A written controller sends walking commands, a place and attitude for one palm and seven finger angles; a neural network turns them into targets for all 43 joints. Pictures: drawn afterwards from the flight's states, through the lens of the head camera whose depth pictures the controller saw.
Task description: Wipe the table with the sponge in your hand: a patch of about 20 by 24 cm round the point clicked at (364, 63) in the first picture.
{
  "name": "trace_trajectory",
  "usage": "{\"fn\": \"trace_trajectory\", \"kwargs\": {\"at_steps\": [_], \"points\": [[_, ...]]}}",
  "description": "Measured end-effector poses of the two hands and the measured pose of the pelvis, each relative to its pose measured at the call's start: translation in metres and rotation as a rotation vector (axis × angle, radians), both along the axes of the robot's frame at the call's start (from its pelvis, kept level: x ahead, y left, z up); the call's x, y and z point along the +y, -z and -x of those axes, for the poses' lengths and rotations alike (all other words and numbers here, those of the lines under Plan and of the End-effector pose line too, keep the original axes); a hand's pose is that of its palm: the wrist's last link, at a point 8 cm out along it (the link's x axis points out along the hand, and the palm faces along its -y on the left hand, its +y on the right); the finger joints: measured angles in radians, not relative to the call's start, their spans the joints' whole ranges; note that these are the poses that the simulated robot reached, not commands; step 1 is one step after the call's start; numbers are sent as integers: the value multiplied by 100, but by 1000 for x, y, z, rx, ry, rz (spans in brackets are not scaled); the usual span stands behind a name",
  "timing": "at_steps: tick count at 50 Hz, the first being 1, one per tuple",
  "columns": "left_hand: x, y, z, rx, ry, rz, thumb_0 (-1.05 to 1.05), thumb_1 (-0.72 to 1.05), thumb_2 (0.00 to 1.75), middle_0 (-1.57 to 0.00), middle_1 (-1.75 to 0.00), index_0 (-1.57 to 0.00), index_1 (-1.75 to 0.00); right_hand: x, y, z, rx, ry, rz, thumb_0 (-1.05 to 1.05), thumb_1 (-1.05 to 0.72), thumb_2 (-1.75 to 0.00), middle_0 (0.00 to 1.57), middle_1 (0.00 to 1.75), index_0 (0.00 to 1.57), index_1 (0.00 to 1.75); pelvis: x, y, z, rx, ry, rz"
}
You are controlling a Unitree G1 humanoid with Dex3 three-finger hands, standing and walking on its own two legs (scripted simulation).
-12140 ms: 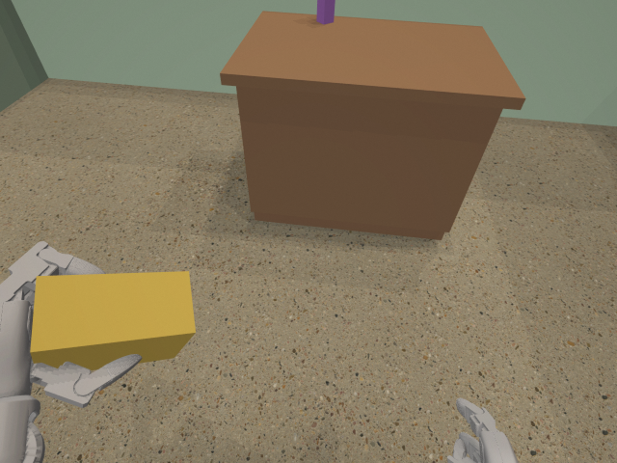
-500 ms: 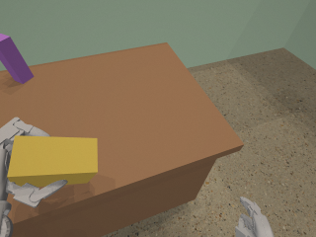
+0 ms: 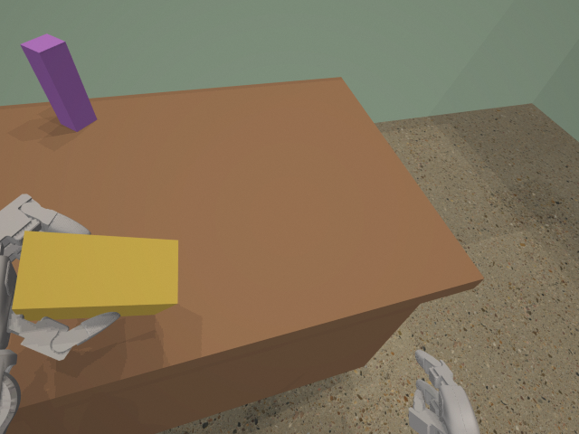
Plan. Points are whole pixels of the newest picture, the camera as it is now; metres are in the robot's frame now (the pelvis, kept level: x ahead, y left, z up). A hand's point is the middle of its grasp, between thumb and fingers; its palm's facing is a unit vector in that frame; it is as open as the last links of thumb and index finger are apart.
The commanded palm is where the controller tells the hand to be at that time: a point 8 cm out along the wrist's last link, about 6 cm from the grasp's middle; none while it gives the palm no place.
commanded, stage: come to a stop and stand still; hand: left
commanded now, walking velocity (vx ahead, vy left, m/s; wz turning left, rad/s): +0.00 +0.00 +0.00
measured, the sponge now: (124, 280) +0.24 +0.21 +0.13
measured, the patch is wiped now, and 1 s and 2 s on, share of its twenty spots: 0.00 0.00 0.00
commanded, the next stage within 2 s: look again from close up in 0.34 s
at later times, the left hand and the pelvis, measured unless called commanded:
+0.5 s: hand (42, 279) +0.21 +0.27 +0.16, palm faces +0.37 -0.85 -0.38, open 10.7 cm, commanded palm +0.16 +0.30 +0.17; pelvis +0.00 +0.02 +0.00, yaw +0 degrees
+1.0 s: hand (68, 283) +0.22 +0.25 +0.15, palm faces +0.36 -0.85 -0.39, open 10.7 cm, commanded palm +0.16 +0.28 +0.17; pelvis +0.00 +0.00 +0.00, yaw -1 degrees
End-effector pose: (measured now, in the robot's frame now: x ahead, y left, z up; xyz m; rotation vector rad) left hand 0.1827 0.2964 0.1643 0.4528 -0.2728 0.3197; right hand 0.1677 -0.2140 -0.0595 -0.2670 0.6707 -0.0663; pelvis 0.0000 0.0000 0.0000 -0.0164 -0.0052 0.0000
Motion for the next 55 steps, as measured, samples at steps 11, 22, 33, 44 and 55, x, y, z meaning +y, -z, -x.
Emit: {"fn": "trace_trajectory", "kwargs": {"at_steps": [11,22,33,44,55], "points": [[13,-2,-3,-30,2,37,-1,-54,102,-66,-135,-67,-134,35,-7,-19,-36,-53,-28,1,-90,-90,20,30,20,30,21,-1,-3,6,1,6],[17,-5,4,-3,0,0,-1,-54,102,-66,-134,-67,-134,26,-2,-7,2,-18,-12,1,-90,-90,20,30,20,30,22,-1,0,3,-4,10],[6,0,11,35,-14,17,-1,-54,102,-66,-134,-67,-134,6,4,9,26,26,-6,1,-90,-90,20,30,20,30,15,-2,4,-1,-5,11],[-5,-4,10,44,-10,2,-1,-54,102,-66,-134,-67,-134,-5,5,8,19,37,-13,1,-90,-90,20,30,20,30,6,-3,4,3,-4,10],[-19,-2,-4,38,-7,30,-1,-54,102,-66,-134,-67,-134,-13,3,1,-1,48,-40,1,-90,-90,20,30,20,30,-8,-1,4,7,33,-2]]}}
